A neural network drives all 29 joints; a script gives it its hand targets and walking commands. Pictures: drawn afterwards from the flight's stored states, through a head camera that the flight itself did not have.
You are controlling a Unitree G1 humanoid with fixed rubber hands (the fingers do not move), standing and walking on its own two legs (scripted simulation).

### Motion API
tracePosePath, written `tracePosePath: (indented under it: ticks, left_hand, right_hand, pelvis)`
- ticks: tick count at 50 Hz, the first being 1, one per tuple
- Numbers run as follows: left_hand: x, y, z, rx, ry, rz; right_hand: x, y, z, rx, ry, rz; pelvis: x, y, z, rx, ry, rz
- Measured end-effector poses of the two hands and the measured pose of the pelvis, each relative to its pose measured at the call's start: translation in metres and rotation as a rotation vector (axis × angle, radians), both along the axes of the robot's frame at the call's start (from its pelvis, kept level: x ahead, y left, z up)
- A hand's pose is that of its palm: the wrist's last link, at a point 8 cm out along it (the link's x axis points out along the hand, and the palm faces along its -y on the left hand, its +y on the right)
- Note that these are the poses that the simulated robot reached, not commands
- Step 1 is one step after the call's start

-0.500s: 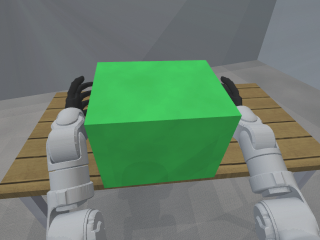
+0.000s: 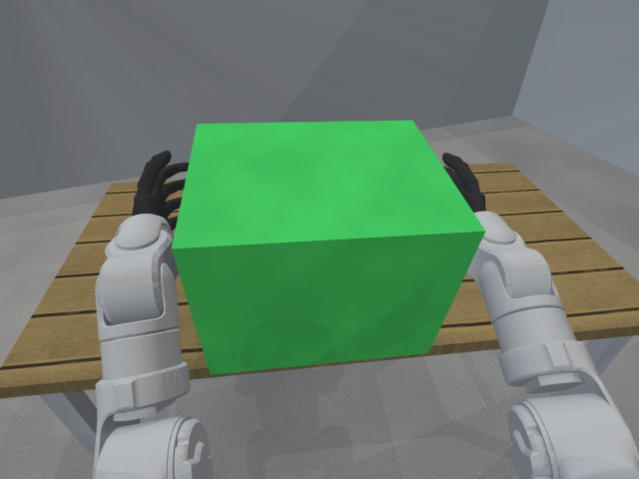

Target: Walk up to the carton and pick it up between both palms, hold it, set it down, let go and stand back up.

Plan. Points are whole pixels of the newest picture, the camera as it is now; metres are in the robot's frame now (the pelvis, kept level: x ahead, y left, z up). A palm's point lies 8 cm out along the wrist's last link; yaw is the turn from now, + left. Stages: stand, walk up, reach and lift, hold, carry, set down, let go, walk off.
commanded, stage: hold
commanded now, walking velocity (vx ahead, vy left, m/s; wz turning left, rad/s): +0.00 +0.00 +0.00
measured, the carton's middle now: (316, 241) +0.35 +0.00 +0.18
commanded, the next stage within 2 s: set down in 1.56 s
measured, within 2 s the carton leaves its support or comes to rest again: neither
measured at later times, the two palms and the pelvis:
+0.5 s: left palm (154, 219) +0.34 +0.19 +0.23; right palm (466, 217) +0.35 -0.18 +0.21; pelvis +0.00 +0.00 +0.00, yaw +0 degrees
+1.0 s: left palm (153, 219) +0.34 +0.19 +0.23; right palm (465, 213) +0.36 -0.18 +0.21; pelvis +0.00 +0.00 +0.00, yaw +0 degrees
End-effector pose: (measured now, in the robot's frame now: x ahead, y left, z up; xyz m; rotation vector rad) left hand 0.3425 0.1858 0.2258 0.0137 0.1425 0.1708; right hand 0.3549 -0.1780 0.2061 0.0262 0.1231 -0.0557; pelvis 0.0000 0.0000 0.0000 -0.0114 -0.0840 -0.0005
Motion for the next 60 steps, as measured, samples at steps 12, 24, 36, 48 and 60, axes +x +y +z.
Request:
tracePosePath:
  ticks: [12, 24, 36, 48, 60]
  left_hand:
    - [-0.0046, 0.0024, -0.0006, -0.002, -0.013, 0.006]
    - [-0.0008, -0.0004, 0.0018, 0.01, -0.002, -0.001]
    - [0.0012, -0.0029, 0.0017, 0.005, 0.004, -0.001]
    - [-0.0004, 0.0002, 0.002, -0.006, -0.004, 0.006]
    - [-0.0017, 0.0013, 0.003, -0.004, -0.012, 0.001]
  right_hand:
    - [-0.0024, 0.0024, 0.0035, -0.002, -0.012, 0.005]
    - [-0.0018, -0.0003, 0.0005, -0.001, -0.001, 0.0]
    - [-0.0007, -0.0027, 0.0001, -0.002, 0.006, -0.002]
    - [0.0005, 0.0003, 0.0043, -0.007, -0.002, 0.003]
    - [-0.0015, 0.0012, 0.0066, -0.008, -0.009, 0.0]
  pelvis:
    - [-0.0005, 0.0015, -0.0001, -0.003, -0.003, 0.002]
    - [-0.0023, 0.0035, 0.0, -0.003, 0.005, -0.002]
    - [-0.0021, 0.0031, 0.0, -0.003, 0.004, -0.003]
    - [-0.0018, 0.0008, -0.0001, -0.002, 0.006, 0.001]
    - [-0.0019, 0.001, -0.0001, -0.003, 0.003, 0.003]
